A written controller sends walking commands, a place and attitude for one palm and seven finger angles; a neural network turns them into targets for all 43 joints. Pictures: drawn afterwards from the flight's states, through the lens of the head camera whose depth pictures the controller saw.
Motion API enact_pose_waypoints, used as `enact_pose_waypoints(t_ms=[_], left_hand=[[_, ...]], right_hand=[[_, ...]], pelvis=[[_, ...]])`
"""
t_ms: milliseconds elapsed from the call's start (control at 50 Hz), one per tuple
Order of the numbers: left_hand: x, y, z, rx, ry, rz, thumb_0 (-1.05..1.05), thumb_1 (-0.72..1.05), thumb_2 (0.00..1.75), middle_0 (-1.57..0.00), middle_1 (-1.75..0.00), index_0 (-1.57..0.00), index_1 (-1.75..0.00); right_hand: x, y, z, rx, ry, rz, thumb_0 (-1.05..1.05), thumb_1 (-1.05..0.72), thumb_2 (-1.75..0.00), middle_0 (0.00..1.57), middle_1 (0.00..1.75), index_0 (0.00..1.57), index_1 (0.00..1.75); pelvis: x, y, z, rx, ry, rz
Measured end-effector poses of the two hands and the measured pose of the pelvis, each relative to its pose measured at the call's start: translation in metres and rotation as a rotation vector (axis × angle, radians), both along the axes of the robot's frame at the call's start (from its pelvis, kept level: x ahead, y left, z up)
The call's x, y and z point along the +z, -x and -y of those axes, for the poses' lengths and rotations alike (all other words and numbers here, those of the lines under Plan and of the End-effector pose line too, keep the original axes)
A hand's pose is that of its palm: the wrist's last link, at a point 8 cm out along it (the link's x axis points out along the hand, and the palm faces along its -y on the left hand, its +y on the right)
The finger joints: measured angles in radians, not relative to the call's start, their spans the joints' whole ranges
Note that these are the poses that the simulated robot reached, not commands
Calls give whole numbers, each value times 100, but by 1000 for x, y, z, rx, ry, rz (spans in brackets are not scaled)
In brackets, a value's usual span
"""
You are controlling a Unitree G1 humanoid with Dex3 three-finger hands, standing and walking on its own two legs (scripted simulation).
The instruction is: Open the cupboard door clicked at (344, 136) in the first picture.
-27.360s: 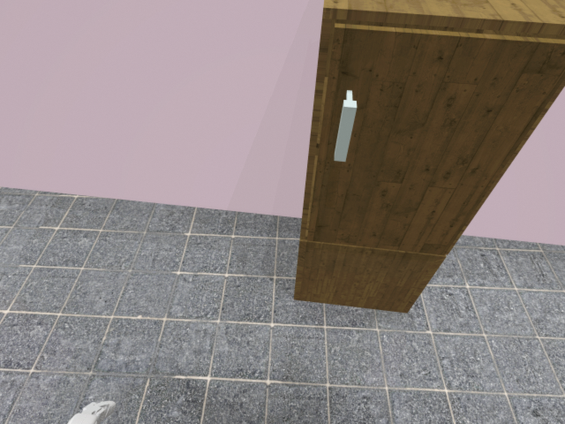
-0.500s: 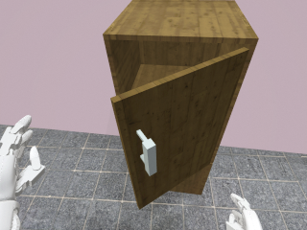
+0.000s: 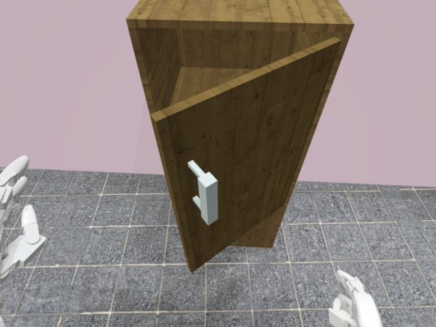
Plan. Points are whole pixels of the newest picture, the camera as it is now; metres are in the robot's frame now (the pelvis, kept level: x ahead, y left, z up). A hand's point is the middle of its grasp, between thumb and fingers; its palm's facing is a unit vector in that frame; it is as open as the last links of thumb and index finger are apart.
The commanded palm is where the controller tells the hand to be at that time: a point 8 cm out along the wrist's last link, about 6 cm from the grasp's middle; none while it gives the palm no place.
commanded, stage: step back with the hand held close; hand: left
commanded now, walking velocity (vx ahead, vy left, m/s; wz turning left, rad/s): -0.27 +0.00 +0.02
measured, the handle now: (201, 192) +0.33 +0.05 +0.08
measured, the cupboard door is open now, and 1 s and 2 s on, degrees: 40 40 40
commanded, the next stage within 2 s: stop stepping back and stand still in 0.76 s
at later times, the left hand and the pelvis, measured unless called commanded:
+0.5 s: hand out of the picture +0.10 +0.28 +0.16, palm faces +0.49 -0.75 -0.44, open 7.4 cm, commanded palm +0.03 +0.32 +0.18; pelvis -0.09 +0.01 -0.03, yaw +3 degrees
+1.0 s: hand out of the picture -0.01 +0.20 +0.17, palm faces +0.29 -0.80 -0.53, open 7.4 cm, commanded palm -0.08 +0.27 +0.18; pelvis -0.23 -0.03 -0.02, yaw -1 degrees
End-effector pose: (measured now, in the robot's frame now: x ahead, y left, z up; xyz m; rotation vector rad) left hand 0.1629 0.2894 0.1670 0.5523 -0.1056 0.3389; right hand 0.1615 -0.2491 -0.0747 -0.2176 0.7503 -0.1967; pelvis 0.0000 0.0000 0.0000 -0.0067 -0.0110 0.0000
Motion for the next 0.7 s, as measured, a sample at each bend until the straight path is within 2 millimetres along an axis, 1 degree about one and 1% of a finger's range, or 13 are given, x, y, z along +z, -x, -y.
enact_pose_waypoints(t_ms=[140,220,320,400,480,540,600,660,700], left_hand=[[8,28,-16,5,-48,75,2,89,89,-22,-31,-21,-30],[7,48,-21,27,-59,107,2,89,89,-22,-31,-21,-30],[2,70,-22,58,-71,146,2,89,89,-21,-31,-21,-30],[3,88,-20,77,-73,187,2,89,89,-22,-31,-21,-30],[5,103,-19,57,-59,228,2,89,89,-22,-31,-21,-30],[5,113,-23,23,-54,251,2,89,89,-22,-31,-21,-30],[8,123,-31,18,-81,252,2,89,89,-22,-31,-21,-30],[17,135,-40,40,-102,241,2,89,89,-22,-31,-21,-30],[22,144,-42,53,-96,236,2,89,89,-22,-31,-21,-30]], right_hand=[[4,29,-9,-8,22,13,1,-91,-89,20,30,20,30],[0,43,-17,13,17,37,1,-90,-89,20,30,20,30],[-11,60,-25,50,5,46,1,-90,-89,20,30,20,30],[-20,73,-27,80,1,24,1,-90,-89,20,30,20,30],[-24,90,-27,95,15,-15,1,-90,-89,21,30,20,30],[-22,105,-28,88,39,-34,1,-90,-89,21,30,20,30],[-19,118,-31,82,62,-19,1,-90,-89,20,30,20,30],[-14,132,-38,62,32,-11,1,-90,-89,20,30,20,30],[-10,141,-42,57,10,-7,1,-90,-89,20,30,20,30]], pelvis=[[-5,26,-8,-5,-4,5],[-11,41,-12,-2,-6,14],[-20,59,-11,26,-5,33],[-24,72,-7,54,-6,38],[-26,87,-9,55,-7,30],[-28,100,-14,63,-9,26],[-27,115,-19,68,21,32],[-19,126,-20,61,48,21],[-13,133,-18,42,57,0]])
